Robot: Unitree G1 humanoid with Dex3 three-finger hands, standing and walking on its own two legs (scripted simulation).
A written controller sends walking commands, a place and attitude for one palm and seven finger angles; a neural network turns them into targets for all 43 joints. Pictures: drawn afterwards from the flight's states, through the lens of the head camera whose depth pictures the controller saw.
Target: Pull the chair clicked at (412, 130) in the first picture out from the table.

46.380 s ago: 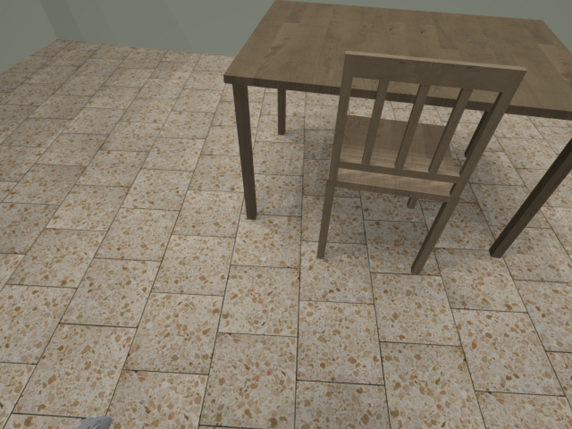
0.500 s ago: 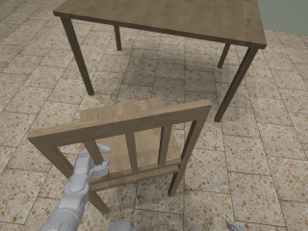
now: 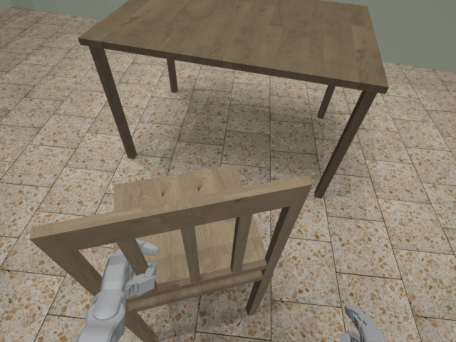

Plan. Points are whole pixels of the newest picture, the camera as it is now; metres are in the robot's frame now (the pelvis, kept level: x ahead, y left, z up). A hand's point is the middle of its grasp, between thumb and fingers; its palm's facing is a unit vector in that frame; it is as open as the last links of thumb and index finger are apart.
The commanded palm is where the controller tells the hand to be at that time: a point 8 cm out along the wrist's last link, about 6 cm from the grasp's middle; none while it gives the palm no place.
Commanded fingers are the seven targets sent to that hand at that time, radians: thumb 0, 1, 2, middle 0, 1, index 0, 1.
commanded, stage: stop walking, hand still on the chair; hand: left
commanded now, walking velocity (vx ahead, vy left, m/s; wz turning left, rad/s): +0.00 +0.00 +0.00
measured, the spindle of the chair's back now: (191, 255) +0.30 +0.10 -0.09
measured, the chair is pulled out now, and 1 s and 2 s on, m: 0.63 0.63 0.63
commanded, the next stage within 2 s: open the thumb and straighten the fingers in 0.06 s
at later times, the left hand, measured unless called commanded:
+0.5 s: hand (141, 272) +0.26 +0.19 -0.09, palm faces +0.10 -0.98 -0.16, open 10.8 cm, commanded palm +0.23 +0.24 -0.06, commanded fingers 0.00 -0.55 0.20 -0.30 -0.87 -0.30 -0.87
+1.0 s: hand (140, 273) +0.25 +0.19 -0.08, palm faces +0.11 -0.98 -0.16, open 17.3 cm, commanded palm +0.23 +0.24 -0.06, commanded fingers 0.00 -0.55 0.20 0.00 0.00 0.00 0.00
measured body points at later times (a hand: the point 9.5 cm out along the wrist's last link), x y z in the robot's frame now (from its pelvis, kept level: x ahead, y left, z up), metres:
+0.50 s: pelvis +0.02 +0.00 -0.03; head +0.06 +0.00 +0.42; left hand +0.25 +0.24 -0.07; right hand +0.17 -0.26 -0.12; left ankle +0.05 +0.14 -0.74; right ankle -0.01 -0.13 -0.74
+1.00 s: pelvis +0.04 +0.00 -0.05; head +0.08 +0.00 +0.40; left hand +0.24 +0.24 -0.07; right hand +0.21 -0.25 -0.13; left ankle +0.05 +0.14 -0.74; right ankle -0.01 -0.13 -0.74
